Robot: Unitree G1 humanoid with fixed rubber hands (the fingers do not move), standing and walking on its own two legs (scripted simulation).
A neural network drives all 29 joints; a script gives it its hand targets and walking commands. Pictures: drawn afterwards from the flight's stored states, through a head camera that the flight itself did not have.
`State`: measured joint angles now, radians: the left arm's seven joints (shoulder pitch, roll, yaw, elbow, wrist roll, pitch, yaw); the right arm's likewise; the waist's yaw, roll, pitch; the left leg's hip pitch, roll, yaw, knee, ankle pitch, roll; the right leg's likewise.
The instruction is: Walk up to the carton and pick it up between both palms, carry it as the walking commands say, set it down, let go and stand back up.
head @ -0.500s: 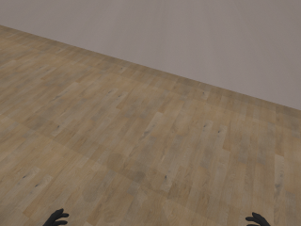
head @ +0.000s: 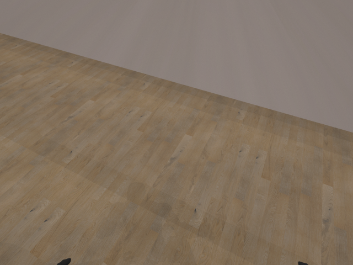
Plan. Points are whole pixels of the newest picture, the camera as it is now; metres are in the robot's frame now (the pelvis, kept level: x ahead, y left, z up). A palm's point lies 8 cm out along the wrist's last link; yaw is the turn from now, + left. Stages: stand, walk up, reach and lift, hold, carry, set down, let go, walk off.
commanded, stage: stand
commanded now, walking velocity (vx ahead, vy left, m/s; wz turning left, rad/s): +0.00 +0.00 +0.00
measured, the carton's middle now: out of the picture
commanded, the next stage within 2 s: walk up in 0.16 s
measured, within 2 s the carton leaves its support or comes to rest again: neither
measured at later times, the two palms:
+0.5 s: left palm out of the picture +0.08 +0.35 -0.08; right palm out of the picture +0.14 -0.29 -0.08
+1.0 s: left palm out of the picture -0.19 +0.42 -0.06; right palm (196, 189) +0.34 -0.02 -0.06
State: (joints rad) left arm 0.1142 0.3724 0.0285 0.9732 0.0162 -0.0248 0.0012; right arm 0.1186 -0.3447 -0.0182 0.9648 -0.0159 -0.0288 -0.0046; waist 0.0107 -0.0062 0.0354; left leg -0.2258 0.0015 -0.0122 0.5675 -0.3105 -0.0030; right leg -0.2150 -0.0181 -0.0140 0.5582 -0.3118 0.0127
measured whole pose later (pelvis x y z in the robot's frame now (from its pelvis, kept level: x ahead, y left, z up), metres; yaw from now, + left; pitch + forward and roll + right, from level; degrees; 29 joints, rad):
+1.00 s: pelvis +0.01 +0.10 +0.00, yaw +41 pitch +1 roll -2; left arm 0.29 0.51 0.13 0.87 0.04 -0.10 0.03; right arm 0.13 -0.45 -0.11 0.69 -0.05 0.05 0.20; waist 0.03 0.05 -0.01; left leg -0.53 0.04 -0.05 0.86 -0.27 -0.01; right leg -0.21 -0.11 -0.22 0.45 -0.24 0.04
